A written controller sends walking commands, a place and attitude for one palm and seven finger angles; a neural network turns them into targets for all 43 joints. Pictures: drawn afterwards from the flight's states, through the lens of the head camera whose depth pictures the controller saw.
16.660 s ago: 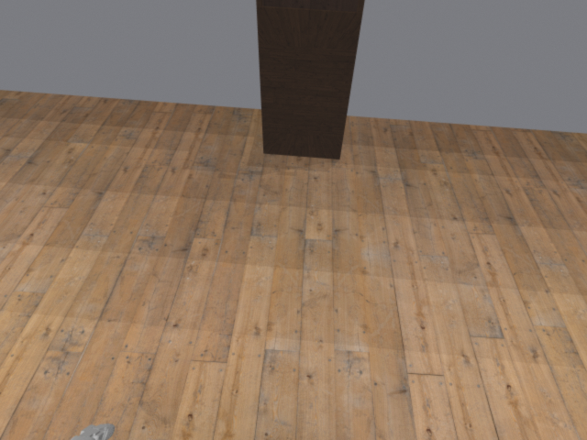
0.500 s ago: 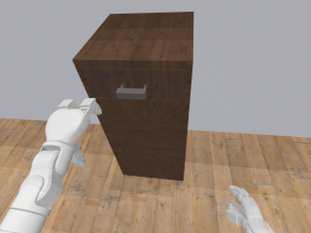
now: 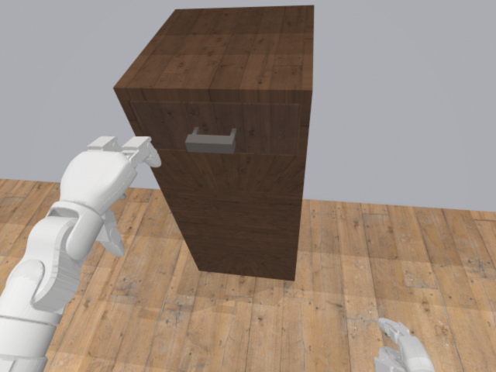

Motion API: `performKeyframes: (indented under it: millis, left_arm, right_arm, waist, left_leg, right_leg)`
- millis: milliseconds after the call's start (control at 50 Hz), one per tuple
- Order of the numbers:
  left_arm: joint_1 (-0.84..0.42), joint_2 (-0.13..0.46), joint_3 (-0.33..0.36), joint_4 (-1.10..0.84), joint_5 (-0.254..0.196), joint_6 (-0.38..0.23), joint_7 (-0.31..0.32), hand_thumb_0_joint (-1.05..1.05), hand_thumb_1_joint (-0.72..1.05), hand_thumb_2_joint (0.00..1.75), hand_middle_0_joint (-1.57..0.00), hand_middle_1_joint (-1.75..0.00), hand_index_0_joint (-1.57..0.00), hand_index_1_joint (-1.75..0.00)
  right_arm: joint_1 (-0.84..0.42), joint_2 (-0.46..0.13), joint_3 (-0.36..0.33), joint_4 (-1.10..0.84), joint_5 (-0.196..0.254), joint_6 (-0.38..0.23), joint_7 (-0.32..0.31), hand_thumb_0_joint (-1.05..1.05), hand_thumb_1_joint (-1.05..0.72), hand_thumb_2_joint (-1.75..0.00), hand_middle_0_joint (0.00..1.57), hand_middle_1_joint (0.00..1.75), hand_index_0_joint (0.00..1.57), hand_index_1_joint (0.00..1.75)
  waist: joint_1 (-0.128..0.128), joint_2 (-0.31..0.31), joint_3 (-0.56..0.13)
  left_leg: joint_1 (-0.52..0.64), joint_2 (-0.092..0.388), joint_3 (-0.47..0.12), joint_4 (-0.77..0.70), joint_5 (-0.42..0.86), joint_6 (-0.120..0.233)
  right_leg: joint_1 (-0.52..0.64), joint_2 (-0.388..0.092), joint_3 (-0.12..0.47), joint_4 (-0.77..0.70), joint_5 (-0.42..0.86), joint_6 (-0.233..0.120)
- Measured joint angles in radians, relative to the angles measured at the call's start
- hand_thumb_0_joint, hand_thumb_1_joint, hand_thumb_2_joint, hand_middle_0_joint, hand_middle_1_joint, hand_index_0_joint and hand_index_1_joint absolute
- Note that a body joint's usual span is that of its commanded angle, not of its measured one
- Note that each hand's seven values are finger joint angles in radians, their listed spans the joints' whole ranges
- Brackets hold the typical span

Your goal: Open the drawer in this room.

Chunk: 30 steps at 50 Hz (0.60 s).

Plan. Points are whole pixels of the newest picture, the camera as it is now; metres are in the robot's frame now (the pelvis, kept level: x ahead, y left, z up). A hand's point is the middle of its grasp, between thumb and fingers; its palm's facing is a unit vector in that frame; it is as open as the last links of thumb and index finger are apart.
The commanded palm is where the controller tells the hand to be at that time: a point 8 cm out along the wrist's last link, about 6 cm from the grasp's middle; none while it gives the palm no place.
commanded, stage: raise the hand with hooked fingers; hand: left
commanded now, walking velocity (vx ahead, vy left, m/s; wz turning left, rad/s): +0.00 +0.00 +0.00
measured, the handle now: (212, 137) +0.57 +0.17 +0.04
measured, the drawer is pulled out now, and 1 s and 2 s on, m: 0.00 0.00 0.00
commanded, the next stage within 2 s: move the hooked fingers above the handle in 0.08 s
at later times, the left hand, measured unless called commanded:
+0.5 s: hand (144, 180) +0.35 +0.22 +0.14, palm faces +0.07 -0.05 -1.00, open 13.9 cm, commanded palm +0.32 +0.22 +0.19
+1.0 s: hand (170, 158) +0.41 +0.20 +0.12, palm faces +0.04 -0.03 -1.00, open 13.9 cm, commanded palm +0.40 +0.20 +0.18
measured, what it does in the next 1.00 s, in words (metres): stands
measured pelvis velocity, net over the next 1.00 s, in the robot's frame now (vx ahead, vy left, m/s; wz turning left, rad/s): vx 0.00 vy -0.01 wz -0.01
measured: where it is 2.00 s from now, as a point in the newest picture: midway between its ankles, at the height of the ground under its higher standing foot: outside the picture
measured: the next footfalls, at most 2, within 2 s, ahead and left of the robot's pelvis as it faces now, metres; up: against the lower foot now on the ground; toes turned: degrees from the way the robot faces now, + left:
none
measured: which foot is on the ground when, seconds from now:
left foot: down 0.00-1.00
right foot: down 0.00-1.00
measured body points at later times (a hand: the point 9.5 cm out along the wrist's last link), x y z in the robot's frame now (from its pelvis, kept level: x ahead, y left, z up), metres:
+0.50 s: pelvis -0.01 +0.00 +0.00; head +0.01 -0.04 +0.45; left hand +0.34 +0.22 +0.19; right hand +0.19 -0.22 -0.12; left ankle -0.01 +0.12 -0.74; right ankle +0.00 -0.12 -0.74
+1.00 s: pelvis +0.00 -0.01 +0.00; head +0.03 -0.04 +0.44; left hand +0.41 +0.20 +0.17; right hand +0.14 -0.26 -0.14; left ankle -0.01 +0.12 -0.74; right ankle +0.00 -0.12 -0.74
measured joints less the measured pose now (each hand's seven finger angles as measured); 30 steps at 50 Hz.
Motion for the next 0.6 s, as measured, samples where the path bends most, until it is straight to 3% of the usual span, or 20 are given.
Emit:
performKeyframes:
  millis: [100,220,320,440,600]
  left_arm:
    - [-0.023,0.000,0.004,0.024,0.005,0.025,0.042,0.00,-0.49,0.30,-0.32,-1.20,-0.32,-1.20]
    - [-0.042,-0.005,-0.012,0.050,0.015,0.076,0.020,0.00,-0.49,0.30,-0.32,-1.20,-0.32,-1.20]
    - [-0.093,-0.031,-0.075,0.095,0.031,0.060,0.003,0.00,-0.49,0.30,-0.32,-1.20,-0.32,-1.20]
    - [-0.176,-0.052,-0.112,0.185,0.053,0.019,0.039,0.00,-0.49,0.30,-0.32,-1.20,-0.32,-1.20]
    - [-0.264,-0.047,-0.101,0.314,0.070,0.064,0.047,0.00,-0.49,0.30,-0.32,-1.20,-0.32,-1.20]
  right_arm:
    - [-0.003,0.005,-0.001,0.015,0.005,0.001,0.001,0.01,-0.91,-0.90,0.20,0.30,0.20,0.30]
    - [-0.022,0.014,0.010,0.009,0.011,0.009,-0.003,0.01,-0.91,-0.90,0.20,0.30,0.20,0.30]
    - [-0.031,0.022,0.018,0.006,0.012,0.000,-0.013,0.01,-0.91,-0.90,0.20,0.30,0.20,0.30]
    - [-0.035,0.037,0.024,0.014,0.011,-0.006,-0.016,0.01,-0.91,-0.90,0.20,0.30,0.20,0.30]
    - [0.001,0.025,0.013,0.020,0.019,0.013,-0.016,0.01,-0.91,-0.90,0.20,0.30,0.20,0.30]
  waist:
    - [0.004,-0.001,-0.002]
    - [0.000,0.007,-0.006]
    - [0.001,0.006,-0.008]
    - [-0.008,-0.005,-0.016]
    - [-0.029,-0.008,-0.028]
  left_leg:
    - [-0.006,-0.001,-0.002,0.002,0.003,0.000]
    - [-0.003,-0.003,-0.002,-0.003,0.009,0.001]
    - [-0.007,-0.006,-0.010,-0.004,0.014,0.001]
    - [-0.020,-0.002,-0.009,-0.003,0.016,-0.003]
    - [-0.039,0.004,-0.004,0.003,0.011,-0.006]
  right_leg:
    - [-0.005,-0.001,-0.001,0.002,0.002,-0.001]
    - [-0.004,-0.003,-0.001,0.001,0.006,0.000]
    - [-0.005,-0.006,-0.009,0.000,0.008,0.000]
    - [-0.020,-0.002,-0.008,0.004,0.009,-0.004]
    - [-0.042,0.004,-0.002,0.011,0.005,-0.008]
